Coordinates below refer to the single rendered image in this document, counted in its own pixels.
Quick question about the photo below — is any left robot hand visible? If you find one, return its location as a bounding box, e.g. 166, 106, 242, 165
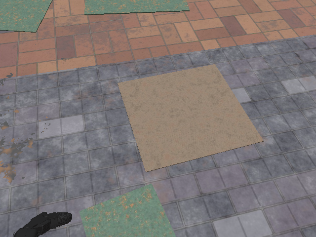
13, 211, 72, 237

